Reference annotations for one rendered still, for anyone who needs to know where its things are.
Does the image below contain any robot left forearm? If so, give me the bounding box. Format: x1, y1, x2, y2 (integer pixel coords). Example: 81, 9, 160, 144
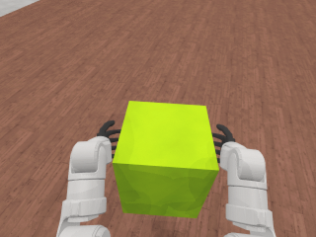
56, 136, 113, 237

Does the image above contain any right robot hand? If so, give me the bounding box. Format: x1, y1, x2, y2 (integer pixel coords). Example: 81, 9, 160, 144
211, 123, 236, 163

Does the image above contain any robot right forearm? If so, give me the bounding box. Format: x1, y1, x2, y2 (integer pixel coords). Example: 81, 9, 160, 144
219, 141, 276, 237

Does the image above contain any left robot hand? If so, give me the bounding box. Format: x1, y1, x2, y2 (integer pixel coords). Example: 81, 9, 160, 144
97, 120, 121, 158

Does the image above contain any robot left upper arm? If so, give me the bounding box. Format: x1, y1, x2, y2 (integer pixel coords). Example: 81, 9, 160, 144
59, 224, 111, 237

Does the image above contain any carton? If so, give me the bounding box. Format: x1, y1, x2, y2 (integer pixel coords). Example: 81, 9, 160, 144
113, 101, 219, 218

